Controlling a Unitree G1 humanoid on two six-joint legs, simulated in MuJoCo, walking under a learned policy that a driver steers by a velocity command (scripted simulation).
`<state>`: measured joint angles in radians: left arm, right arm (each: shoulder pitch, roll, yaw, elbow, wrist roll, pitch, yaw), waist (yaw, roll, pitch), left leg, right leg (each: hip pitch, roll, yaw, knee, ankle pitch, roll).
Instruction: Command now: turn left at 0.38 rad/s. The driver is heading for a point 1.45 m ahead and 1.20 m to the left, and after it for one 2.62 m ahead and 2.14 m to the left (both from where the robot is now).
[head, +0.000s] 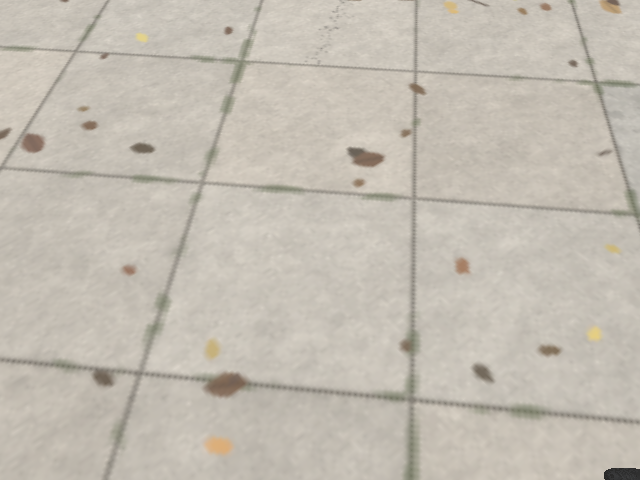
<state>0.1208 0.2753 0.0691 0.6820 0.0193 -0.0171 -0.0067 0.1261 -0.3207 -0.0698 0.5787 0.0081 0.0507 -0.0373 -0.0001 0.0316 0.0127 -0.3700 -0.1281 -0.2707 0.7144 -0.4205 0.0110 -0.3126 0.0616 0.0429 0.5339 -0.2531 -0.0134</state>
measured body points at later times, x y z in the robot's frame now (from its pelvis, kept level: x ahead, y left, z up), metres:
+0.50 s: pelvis +0.00 +0.01 +0.01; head +0.03 +0.02 +0.46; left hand +0.13 +0.31 -0.09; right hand +0.17 -0.25 -0.09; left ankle -0.02 +0.14 -0.73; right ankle -0.01 -0.11 -0.70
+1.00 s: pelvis -0.01 -0.02 +0.01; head +0.03 +0.02 +0.46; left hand -0.05 +0.30 -0.09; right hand +0.28 -0.15 -0.08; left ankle -0.07 +0.13 -0.68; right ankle +0.02 -0.11 -0.73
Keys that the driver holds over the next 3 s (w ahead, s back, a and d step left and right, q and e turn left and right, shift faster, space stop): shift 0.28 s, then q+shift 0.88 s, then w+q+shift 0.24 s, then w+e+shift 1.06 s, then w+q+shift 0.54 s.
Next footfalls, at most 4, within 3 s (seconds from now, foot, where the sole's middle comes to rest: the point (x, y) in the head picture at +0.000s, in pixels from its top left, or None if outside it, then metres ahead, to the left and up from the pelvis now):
0.28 left None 0.02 0.14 -0.77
0.60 right None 0.06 -0.09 -0.77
1.10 left None -0.05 0.14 -0.77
1.60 right None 0.22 0.16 -0.77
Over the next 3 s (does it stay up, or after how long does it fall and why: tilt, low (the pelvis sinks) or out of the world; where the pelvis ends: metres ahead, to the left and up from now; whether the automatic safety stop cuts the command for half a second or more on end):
stays up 1.12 0.78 -0.03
